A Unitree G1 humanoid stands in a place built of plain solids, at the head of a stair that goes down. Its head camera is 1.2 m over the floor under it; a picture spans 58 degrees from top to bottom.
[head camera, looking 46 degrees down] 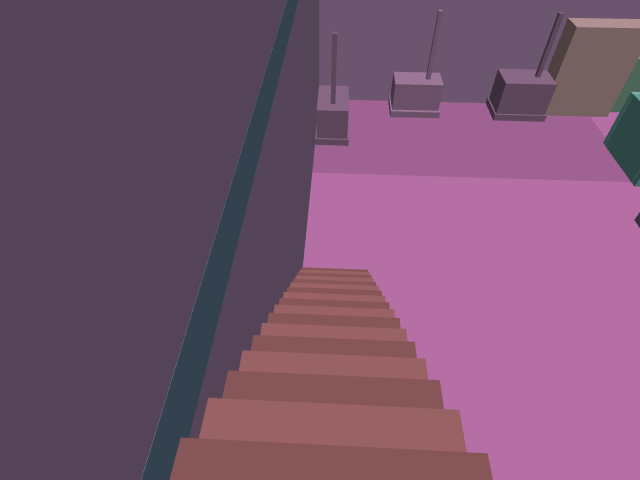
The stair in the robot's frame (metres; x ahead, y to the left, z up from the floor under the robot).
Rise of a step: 0.21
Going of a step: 0.22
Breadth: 0.95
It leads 3 degrees to the right of straight ahead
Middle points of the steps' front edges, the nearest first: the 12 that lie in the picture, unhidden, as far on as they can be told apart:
0.48 -0.04 -0.21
0.70 -0.05 -0.41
0.92 -0.06 -0.62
1.14 -0.07 -0.83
1.36 -0.08 -1.04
1.58 -0.09 -1.24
1.80 -0.10 -1.45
2.02 -0.11 -1.66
2.24 -0.12 -1.87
2.46 -0.13 -2.07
2.68 -0.15 -2.28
2.90 -0.16 -2.49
